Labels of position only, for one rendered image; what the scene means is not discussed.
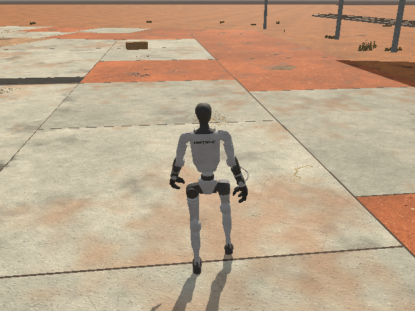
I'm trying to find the robot left shin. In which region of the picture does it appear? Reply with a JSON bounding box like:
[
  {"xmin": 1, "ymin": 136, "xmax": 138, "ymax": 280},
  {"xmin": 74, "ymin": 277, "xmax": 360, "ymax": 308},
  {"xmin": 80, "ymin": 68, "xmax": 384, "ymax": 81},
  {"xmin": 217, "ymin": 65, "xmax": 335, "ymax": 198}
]
[{"xmin": 190, "ymin": 221, "xmax": 200, "ymax": 265}]

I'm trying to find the right robot forearm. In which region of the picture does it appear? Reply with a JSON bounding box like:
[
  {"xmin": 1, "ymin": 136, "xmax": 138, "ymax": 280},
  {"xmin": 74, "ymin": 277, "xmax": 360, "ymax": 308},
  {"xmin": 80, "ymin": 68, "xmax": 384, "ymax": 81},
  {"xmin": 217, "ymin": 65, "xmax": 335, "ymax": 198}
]
[{"xmin": 231, "ymin": 157, "xmax": 246, "ymax": 187}]

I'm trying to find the robot right hand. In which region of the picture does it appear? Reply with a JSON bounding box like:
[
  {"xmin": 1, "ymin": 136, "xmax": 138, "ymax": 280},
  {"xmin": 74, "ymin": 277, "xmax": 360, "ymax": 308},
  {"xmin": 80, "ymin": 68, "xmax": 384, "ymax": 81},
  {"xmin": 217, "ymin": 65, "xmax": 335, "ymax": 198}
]
[{"xmin": 233, "ymin": 185, "xmax": 248, "ymax": 203}]

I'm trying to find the right robot upper arm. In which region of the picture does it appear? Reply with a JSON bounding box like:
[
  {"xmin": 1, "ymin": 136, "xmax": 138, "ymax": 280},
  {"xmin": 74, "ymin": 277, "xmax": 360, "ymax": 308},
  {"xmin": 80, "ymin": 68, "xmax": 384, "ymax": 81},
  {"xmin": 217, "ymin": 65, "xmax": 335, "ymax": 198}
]
[{"xmin": 218, "ymin": 130, "xmax": 237, "ymax": 167}]

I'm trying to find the left robot upper arm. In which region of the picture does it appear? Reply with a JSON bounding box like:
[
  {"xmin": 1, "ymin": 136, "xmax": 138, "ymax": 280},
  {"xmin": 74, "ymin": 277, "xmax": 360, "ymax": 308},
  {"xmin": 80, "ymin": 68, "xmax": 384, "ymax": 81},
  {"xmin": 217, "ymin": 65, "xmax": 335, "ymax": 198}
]
[{"xmin": 175, "ymin": 132, "xmax": 191, "ymax": 167}]

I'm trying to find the robot left hand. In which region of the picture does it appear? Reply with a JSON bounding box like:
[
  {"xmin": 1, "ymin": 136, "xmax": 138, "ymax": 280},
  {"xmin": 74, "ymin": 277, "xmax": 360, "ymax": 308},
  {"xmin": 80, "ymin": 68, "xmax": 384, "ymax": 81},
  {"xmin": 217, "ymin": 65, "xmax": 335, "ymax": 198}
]
[{"xmin": 169, "ymin": 177, "xmax": 185, "ymax": 189}]

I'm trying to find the left robot forearm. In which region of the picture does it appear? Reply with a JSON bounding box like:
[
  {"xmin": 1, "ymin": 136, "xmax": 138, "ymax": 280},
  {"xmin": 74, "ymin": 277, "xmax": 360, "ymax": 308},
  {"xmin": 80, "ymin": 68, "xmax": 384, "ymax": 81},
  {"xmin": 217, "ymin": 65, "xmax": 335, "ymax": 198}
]
[{"xmin": 171, "ymin": 157, "xmax": 181, "ymax": 180}]

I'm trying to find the left robot foot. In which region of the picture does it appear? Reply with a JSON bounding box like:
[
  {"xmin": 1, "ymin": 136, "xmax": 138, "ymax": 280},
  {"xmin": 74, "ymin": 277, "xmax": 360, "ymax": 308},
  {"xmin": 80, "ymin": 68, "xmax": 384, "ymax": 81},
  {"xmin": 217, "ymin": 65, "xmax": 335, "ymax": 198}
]
[{"xmin": 193, "ymin": 257, "xmax": 202, "ymax": 275}]

